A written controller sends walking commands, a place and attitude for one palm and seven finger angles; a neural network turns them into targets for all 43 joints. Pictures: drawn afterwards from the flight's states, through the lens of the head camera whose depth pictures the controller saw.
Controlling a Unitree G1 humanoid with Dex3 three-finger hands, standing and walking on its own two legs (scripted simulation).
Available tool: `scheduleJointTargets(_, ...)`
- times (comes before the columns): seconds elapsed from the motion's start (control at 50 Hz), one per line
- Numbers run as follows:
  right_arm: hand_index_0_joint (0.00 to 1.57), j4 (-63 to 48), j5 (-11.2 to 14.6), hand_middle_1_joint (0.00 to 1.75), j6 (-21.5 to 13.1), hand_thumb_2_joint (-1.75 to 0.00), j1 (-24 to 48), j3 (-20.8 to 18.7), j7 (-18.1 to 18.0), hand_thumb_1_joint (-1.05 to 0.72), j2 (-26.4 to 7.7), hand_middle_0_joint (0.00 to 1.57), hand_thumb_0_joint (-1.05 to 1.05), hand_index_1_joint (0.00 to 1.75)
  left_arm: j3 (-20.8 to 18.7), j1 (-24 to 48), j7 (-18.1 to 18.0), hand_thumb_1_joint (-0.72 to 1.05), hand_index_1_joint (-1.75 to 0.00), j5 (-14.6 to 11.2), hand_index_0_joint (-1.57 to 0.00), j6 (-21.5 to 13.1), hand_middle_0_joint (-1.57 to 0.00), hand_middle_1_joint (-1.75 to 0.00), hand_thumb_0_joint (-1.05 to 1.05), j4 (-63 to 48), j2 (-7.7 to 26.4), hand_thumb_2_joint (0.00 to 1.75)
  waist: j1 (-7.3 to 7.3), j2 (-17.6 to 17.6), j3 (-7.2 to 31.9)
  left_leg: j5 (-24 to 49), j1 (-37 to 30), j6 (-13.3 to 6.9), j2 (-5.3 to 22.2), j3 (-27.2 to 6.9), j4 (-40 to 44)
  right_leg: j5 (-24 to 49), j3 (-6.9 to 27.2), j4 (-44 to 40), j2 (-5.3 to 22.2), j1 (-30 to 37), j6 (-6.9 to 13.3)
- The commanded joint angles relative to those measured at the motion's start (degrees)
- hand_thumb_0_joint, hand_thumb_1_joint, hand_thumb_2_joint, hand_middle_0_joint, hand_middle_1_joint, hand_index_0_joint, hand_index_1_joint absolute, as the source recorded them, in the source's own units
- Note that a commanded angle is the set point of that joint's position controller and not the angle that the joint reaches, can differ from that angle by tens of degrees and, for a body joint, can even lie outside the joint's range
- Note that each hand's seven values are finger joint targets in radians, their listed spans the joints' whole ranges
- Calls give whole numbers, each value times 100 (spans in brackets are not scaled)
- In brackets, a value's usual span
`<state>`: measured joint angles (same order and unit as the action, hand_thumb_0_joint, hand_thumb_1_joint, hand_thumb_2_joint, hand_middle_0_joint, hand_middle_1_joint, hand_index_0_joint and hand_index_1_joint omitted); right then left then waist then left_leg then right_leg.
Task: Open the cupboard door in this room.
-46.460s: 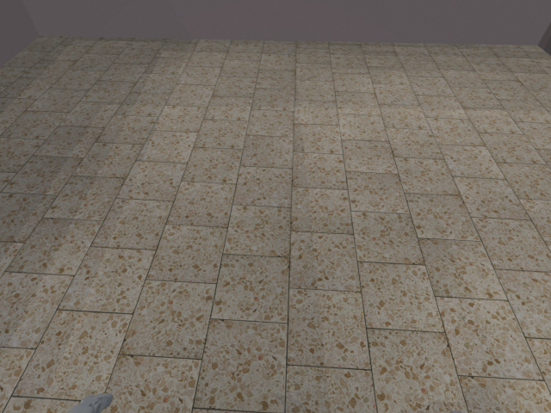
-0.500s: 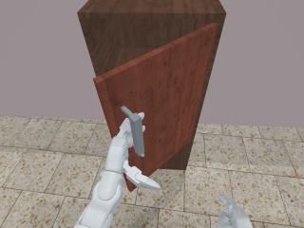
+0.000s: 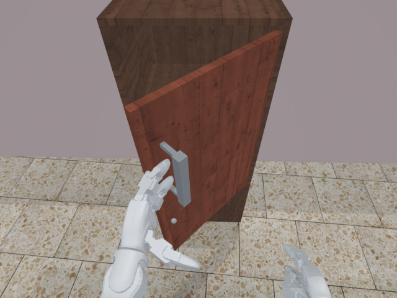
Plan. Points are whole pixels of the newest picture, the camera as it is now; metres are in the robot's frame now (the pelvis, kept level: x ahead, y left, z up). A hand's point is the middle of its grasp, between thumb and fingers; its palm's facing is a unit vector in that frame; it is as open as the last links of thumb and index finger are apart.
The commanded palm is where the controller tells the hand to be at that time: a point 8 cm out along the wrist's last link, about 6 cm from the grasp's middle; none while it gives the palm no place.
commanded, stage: slide the hand sideways off the handle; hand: left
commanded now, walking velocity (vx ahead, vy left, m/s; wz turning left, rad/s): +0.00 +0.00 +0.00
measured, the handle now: (175, 175) +0.33 +0.07 +0.09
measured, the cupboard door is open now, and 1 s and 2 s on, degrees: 46 46 46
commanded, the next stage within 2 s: draw the hand back to the body in 0.54 s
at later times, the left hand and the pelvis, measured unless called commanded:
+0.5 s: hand (145, 245) +0.20 +0.10 +0.08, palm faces +0.02 -1.00 -0.02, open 16.3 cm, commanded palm +0.17 +0.16 +0.08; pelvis +0.01 -0.01 -0.01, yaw +1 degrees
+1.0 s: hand (113, 238) +0.20 +0.15 +0.11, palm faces +0.02 -1.00 -0.06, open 16.3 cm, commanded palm +0.17 +0.21 +0.12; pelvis +0.01 -0.01 +0.00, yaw +1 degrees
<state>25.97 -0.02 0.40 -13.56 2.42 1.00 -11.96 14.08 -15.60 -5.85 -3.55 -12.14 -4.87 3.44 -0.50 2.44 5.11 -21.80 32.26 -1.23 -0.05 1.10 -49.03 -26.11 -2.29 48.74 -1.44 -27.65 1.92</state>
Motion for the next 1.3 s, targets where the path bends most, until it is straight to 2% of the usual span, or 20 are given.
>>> scheduleJointTargets(0.0, 20, -1077, 26, 30, -335, -90, 525, -255, -40, -90, -514, 20, 0, 30, -422, -97, -32, -50, -30, -44, -15, -401, -15, -30, 0, -1691, 31, 30, 115, -609, 828, 896, -809, -31, -28, -206, 662, 1573, 28, -797, 14, 78, -45)
scheduleJointTargets(0.08, 20, -1105, 15, 30, -345, -90, 485, -259, -53, -90, -543, 20, 0, 30, -530, -85, 51, -50, -30, 70, -15, -488, -15, -30, 0, -1884, 279, 30, -4, -469, 547, 764, -653, -45, -28, -243, 547, 1433, 60, -732, 22, -204, -54)
scheduleJointTargets(0.14, 20, -1137, 12, 30, -396, -90, 452, -264, -65, -90, -539, 20, 0, 30, -464, -187, 171, -50, -30, 45, -15, -570, -15, -30, 0, -2143, 265, 30, -12, -255, 693, 798, -679, -51, -40, -274, 469, 1426, 64, -653, 21, -243, -39)
scheduleJointTargets(0.26, 20, -1200, 55, 30, -487, -90, 354, -293, -119, -90, -554, 20, 0, 30, -799, -970, 456, -50, -30, -226, -15, -579, -15, -30, 0, -2342, 489, 30, 85, -342, 981, 1015, -620, -44, -67, -237, 346, 1861, 109, -578, 27, -26, -84)
scheduleJointTargets(0.38, 20, -1246, 75, 30, -553, -90, 277, -310, -154, -90, -590, 20, 0, 30, -957, -1469, 665, -50, -30, -327, -15, -616, -15, -30, 0, -2474, 624, 30, 25, -585, 764, 993, -353, -54, -92, -245, 225, 2216, 206, -569, 90, -36, -193)
scheduleJointTargets(0.42, 20, -1265, 81, 30, -587, -90, 246, -323, -174, -90, -604, 20, 0, 30, -927, -1536, 782, -50, -30, -372, -15, -662, -15, -30, 0, -2556, 619, 30, -12, -668, 733, 929, -272, -63, -97, -266, 177, 2152, 234, -588, 109, -50, -213)
scheduleJointTargets(0.54, 20, -1223, 107, 30, -754, -90, 218, -320, -246, -90, -638, 20, 0, 30, -907, -1228, 1077, -50, -30, -498, -15, -863, -15, -30, 0, -2717, 723, 30, -141, -369, 603, 653, -117, -65, -122, -315, -18, 1643, 392, -627, 161, -378, -234)
scheduleJointTargets(0.6, 20, -1195, 119, 30, -827, -90, 196, -344, -266, -90, -626, 20, 0, 30, -1011, -1301, 1051, -50, -30, -529, -15, -892, -15, -30, 0, -2605, 749, 30, -86, -343, 646, 529, -91, -52, -113, -322, -47, 1298, 384, -635, 145, -482, -204)
scheduleJointTargets(0.62, 20, -1216, 120, 30, -833, -90, 211, -352, -264, -90, -640, 20, 0, 30, -1040, -1380, 1041, -50, -30, -525, -15, -872, -15, -30, 0, -2605, 776, 30, -48, -466, 712, 547, -64, -60, -119, -330, -44, 1279, 398, -650, 147, -406, -203)
scheduleJointTargets(0.66, 20, -1242, 135, 30, -832, -90, 220, -360, -276, -90, -625, 20, 0, 30, -1287, -1412, 979, -50, -30, -528, -15, -837, -15, -30, 0, -2824, 992, 30, 66, -284, 995, 665, -209, -62, -117, -282, 30, 1389, 378, -616, 140, -228, -181)
scheduleJointTargets(0.76, 20, -1251, 200, 30, -828, -90, 332, -286, -330, -90, -587, 20, 0, 30, -1526, -1372, 892, -50, -30, -610, -15, -510, -15, -30, 0, -2867, 1129, 30, 101, -286, 691, 514, -264, -70, -103, -262, 246, 1054, 351, -841, 113, -148, -173)
scheduleJointTargets(0.86, 20, -1150, 250, 30, -879, -90, 401, -253, -423, -90, -638, 20, 0, 30, -1902, -1495, 1125, -50, -30, -888, -15, -154, -15, -30, 0, -2739, 1298, 30, 116, -650, 476, 482, -305, -73, -84, -273, 340, 1148, 445, -1158, 165, 26, -275)
scheduleJointTargets(0.94, 20, -1080, 270, 30, -967, -90, 432, -215, -469, -90, -668, 20, 0, 30, -2086, -1388, 1379, -50, -30, -1066, -15, 3, -15, -30, 0, -2903, 1413, 30, 130, -376, 466, 688, -493, -73, -89, -298, 443, 1488, 421, -1220, 174, 184, -277)
scheduleJointTargets(0.96, 20, -1042, 280, 30, -982, -90, 405, -214, -483, -90, -670, 20, 0, 30, -2201, -1332, 1422, -50, -30, -1099, -15, 30, -15, -30, 0, -2886, 1499, 30, 114, -439, 395, 715, -539, -77, -78, -316, 496, 1525, 335, -1212, 137, 150, -268)
scheduleJointTargets(1.02, 20, -1019, 290, 30, -1073, -90, 406, -212, -493, -90, -703, 20, 0, 30, -2244, -1218, 1544, -50, -30, -1173, -15, 31, -15, -30, 0, -3181, 1557, 30, 153, -94, 548, 960, -839, -87, -74, -354, 637, 1643, 129, -1139, 52, 223, -176)
scheduleJointTargets(1.12, 20, -923, 306, 30, -1189, -90, 412, -215, -479, -90, -700, 20, 0, 30, -2513, -1464, 1693, -32, -30, -1318, -16, 168, -16, -30, 0, -3260, 1671, 37, 253, 64, 656, 1364, -1109, -69, -60, -403, 790, 2021, -78, -1077, -23, 391, -124)
scheduleJointTargets(1.14, 20, -970, 223, 30, -1079, -90, 478, -200, -618, -90, -661, 20, 0, 30, -2597, -1360, 934, -29, -30, -465, -16, 262, -16, -30, 0, -3785, 2411, 39, 447, 70, 487, 1316, -1134, -62, -7, -374, 1023, 1902, 269, -1459, 145, 461, -59)
scheduleJointTargets(1.16, 20, -911, 193, 30, -1012, -90, 441, -157, -661, -90, -540, 20, 0, 30, -2417, -1749, 599, -26, -30, -389, -16, 412, -16, -30, 0, -3490, 1918, 40, 325, -22, 208, 1213, -1211, -47, -5, -360, 1119, 1716, 220, -1602, 172, 405, -60)
scheduleJointTargets(1.18, 20, -915, 190, 30, -964, -90, 440, -150, -664, -90, -551, 20, 0, 30, -2251, -1884, 474, -22, -30, -345, -16, 514, -16, -30, 0, -3392, 1688, 42, 289, -225, 66, 1130, -1218, -42, 10, -393, 1192, 1585, 142, -1628, 161, 376, -73)
scheduleJointTargets(1.28, 20, -767, 133, 30, -865, -90, 562, -116, -666, -90, -622, 20, 0, 30, -2370, -1469, 49, -5, -30, -26, -17, 601, -17, -30, 0, -3653, 1929, 50, 255, 137, 50, 1074, -1692, -30, 83, -468, 1645, 1294, 57, -1883, 134, 660, -47)
